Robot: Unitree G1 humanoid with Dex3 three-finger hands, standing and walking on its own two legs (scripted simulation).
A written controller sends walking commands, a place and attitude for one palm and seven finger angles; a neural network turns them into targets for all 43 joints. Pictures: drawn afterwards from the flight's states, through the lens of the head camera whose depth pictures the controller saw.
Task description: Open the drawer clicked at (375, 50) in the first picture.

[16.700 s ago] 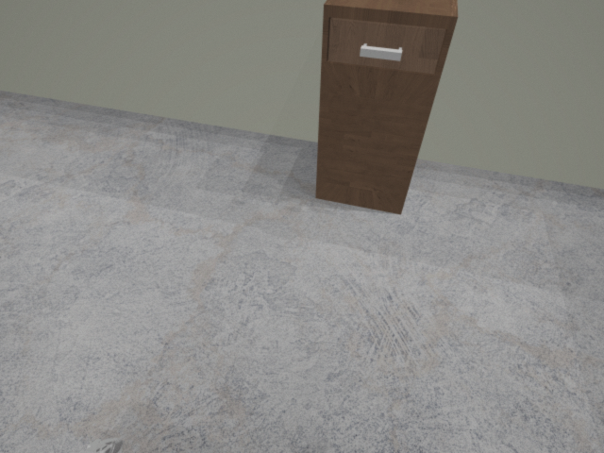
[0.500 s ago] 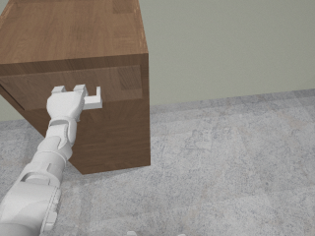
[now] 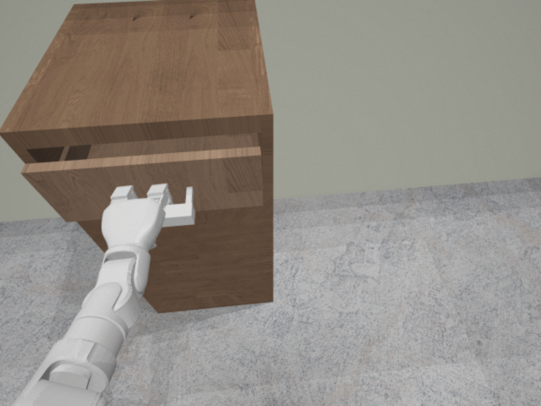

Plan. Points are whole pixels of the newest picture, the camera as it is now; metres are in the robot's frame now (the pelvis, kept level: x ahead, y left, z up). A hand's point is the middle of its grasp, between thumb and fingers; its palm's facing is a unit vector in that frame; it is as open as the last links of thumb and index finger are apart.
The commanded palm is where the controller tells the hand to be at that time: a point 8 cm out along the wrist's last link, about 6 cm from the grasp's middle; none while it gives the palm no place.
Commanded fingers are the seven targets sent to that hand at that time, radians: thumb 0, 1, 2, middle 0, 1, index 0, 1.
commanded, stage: pull the drawer open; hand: left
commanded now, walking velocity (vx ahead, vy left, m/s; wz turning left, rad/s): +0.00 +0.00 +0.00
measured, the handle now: (153, 206) +0.43 +0.21 +0.02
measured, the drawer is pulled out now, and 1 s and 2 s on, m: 0.05 0.16 0.29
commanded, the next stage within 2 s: none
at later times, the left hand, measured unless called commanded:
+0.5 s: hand (142, 271) +0.32 +0.21 +0.00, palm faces -0.01 -0.05 -1.00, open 5.7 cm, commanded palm +0.29 +0.21 +0.05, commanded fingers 0.00 0.90 0.90 -0.40 -1.35 -0.40 -1.35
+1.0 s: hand (139, 304) +0.27 +0.20 +0.00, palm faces +0.00 -0.08 -1.00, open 5.8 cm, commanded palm +0.23 +0.20 +0.05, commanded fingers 0.00 0.90 0.90 -0.40 -1.35 -0.40 -1.35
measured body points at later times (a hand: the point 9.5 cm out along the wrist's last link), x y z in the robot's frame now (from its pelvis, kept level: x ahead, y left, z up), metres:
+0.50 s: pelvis -0.01 -0.01 +0.00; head +0.04 -0.03 +0.45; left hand +0.32 +0.21 +0.05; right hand +0.13 -0.26 -0.12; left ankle -0.03 +0.08 -0.70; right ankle -0.05 -0.12 -0.70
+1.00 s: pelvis -0.01 -0.02 +0.00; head +0.02 -0.04 +0.45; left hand +0.26 +0.20 +0.05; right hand +0.17 -0.26 -0.11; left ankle -0.03 +0.08 -0.70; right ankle -0.05 -0.12 -0.70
